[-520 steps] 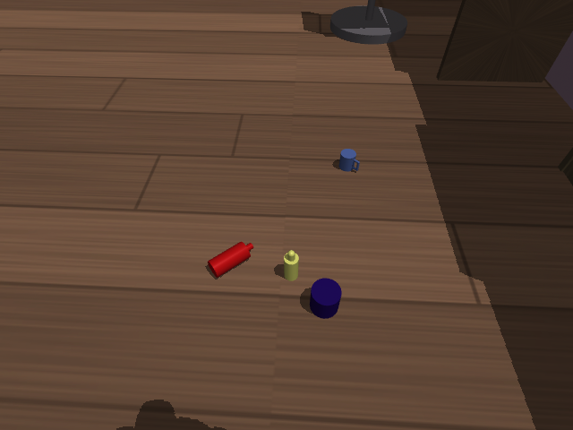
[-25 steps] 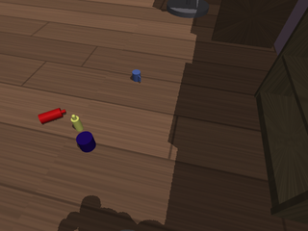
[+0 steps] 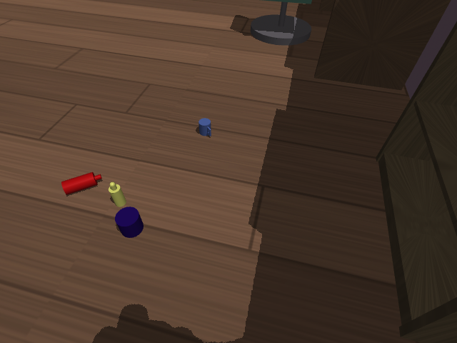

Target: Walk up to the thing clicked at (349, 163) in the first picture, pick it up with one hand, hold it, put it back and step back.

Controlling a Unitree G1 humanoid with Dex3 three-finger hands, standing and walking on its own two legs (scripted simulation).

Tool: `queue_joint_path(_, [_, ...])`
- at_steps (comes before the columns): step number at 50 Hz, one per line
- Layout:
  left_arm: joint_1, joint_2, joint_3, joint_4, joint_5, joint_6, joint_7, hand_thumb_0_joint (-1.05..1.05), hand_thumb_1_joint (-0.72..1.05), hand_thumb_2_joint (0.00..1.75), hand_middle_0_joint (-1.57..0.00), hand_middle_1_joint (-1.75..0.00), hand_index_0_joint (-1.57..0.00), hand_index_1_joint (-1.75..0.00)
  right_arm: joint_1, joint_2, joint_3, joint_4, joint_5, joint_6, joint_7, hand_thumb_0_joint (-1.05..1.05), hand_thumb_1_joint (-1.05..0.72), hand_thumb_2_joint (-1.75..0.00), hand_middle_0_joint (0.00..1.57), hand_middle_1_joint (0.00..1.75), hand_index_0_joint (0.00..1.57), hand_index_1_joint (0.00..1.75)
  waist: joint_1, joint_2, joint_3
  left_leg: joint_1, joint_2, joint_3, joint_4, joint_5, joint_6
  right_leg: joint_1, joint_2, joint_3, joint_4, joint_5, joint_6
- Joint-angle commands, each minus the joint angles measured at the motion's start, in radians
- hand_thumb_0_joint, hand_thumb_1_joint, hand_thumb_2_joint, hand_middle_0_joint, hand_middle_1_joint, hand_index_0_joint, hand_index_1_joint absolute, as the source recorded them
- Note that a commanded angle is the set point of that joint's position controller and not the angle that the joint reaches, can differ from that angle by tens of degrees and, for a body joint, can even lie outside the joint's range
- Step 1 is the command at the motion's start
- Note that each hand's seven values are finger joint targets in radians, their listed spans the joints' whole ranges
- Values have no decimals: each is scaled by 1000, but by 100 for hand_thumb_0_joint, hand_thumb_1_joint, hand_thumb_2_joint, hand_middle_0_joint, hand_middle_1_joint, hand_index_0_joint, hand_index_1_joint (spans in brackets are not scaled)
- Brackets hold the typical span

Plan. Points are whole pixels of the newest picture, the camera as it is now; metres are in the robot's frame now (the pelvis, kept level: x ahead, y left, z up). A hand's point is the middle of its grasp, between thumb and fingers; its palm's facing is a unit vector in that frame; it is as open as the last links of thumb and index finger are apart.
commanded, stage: stand
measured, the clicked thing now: (206, 128) +1.51 +0.19 -0.74
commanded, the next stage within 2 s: none
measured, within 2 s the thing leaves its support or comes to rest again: neither
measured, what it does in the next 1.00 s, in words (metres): stands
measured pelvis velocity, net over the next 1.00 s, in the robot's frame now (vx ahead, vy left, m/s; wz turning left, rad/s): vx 0.02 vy -0.02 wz -0.02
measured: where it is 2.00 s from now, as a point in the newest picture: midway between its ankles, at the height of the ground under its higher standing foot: outside the picture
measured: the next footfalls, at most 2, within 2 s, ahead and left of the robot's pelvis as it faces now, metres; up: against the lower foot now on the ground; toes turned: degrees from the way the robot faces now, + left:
none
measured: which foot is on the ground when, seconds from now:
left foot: down 0.00-1.00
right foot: down 0.00-1.00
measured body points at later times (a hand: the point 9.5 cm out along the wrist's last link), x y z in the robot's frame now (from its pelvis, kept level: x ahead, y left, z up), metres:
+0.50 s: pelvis +0.00 -0.01 +0.00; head +0.01 -0.01 +0.45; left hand +0.09 +0.29 -0.13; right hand +0.07 -0.31 -0.13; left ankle +0.02 +0.12 -0.75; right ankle +0.01 -0.13 -0.75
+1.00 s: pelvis +0.02 -0.02 +0.00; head +0.03 -0.02 +0.45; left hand +0.11 +0.28 -0.13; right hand +0.10 -0.32 -0.13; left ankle +0.02 +0.12 -0.75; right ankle +0.01 -0.13 -0.75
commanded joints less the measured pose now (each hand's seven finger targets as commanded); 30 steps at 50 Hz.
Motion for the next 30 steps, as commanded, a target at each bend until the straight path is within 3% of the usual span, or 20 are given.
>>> queue_joint_path(1, [-58, 207, 44, -50, -1, -20, 17, 0, 90, 90, -20, -30, -20, -30, -60, -218, -47, -57, -2, -18, -10, 0, -90, -90, 20, 30, 20, 30, -8, 23, -101, 3, 130, -88, -75, 189, 20, 61, -103, 101, -73, 73, -35])
queue_joint_path(5, [-58, 209, 43, -43, 0, -19, 17, 0, 90, 90, -20, -30, -20, -30, -66, -214, -48, -52, -2, -12, -9, 0, -90, -90, 20, 30, 20, 30, -11, 15, -88, 10, 124, -80, -85, 125, 15, 37, -103, 110, -98, 32, -37])
queue_joint_path(11, [-59, 208, 43, -41, -1, -19, 19, 0, 90, 90, -20, -30, -20, -30, -48, -215, -45, -39, -4, -8, -8, 0, -90, -90, 20, 30, 20, 30, -16, 14, -76, -6, 126, -76, -101, 113, 14, 42, -103, 113, -107, 31, -35])
queue_joint_path(12, [-60, 214, 45, -43, -1, -17, 18, 0, 90, 90, -20, -30, -20, -30, -42, -210, -43, -34, -5, -7, -7, 0, -90, -90, 20, 30, 20, 30, -16, 10, -64, -24, 119, -75, -113, 64, 11, 36, -99, 116, -113, -9, -34])
queue_joint_path(15, [-63, 214, 46, -46, 0, -17, 19, 0, 90, 90, -20, -30, -20, -30, -40, -209, -44, -37, -6, -7, -7, 0, -90, -90, 20, 30, 20, 30, -16, 0, -83, -11, 127, -74, -106, 106, 14, 46, -103, 113, -106, 16, -38])
queue_joint_path(19, [-49, 206, 43, -46, 2, -13, 17, 0, 90, 90, -20, -30, -20, -30, -29, -218, -44, -32, -7, -7, -7, 0, -90, -90, 20, 30, 20, 30, -16, 23, -63, -14, 124, -75, -118, 37, 12, 17, -95, 115, -113, -31, -37])
queue_joint_path(27, [-48, 207, 46, -51, -1, -14, 17, 0, 90, 90, -20, -30, -20, -30, -17, -210, -37, -32, -7, -9, -9, 0, -90, -90, 20, 30, 20, 30, -14, 16, -86, -5, 131, -70, -110, 126, 11, 46, -96, 113, -99, 46, -35])
queue_joint_path(30, [-43, 204, 46, -52, -1, -15, 18, 0, 90, 90, -20, -30, -20, -30, -21, -212, -36, -34, -6, -11, -11, 0, -90, -90, 20, 30, 20, 30, -12, 13, -106, 32, 138, -67, -91, 208, 13, 59, -101, 112, -93, 130, -38])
